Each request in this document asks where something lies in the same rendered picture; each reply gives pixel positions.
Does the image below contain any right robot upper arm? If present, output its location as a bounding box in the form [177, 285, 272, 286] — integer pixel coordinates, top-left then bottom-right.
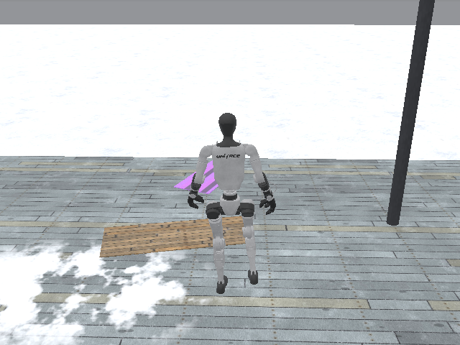
[243, 144, 265, 183]

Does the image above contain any right robot forearm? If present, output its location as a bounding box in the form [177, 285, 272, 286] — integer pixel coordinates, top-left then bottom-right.
[258, 172, 274, 201]

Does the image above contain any left robot upper arm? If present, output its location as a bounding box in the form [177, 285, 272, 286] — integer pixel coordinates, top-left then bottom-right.
[194, 144, 213, 184]

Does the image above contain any robot left hand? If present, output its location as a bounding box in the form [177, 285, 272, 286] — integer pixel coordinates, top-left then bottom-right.
[188, 195, 204, 209]

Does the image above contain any robot right hand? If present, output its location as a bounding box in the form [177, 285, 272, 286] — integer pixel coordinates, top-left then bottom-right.
[259, 198, 276, 215]

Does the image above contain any left robot forearm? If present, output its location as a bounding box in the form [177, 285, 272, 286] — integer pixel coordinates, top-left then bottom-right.
[189, 173, 201, 198]

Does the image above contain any right robot thigh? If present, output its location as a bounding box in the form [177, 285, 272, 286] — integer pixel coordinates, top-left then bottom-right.
[240, 199, 254, 239]

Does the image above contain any robot right foot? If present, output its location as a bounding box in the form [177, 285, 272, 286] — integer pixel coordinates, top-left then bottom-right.
[248, 270, 258, 285]

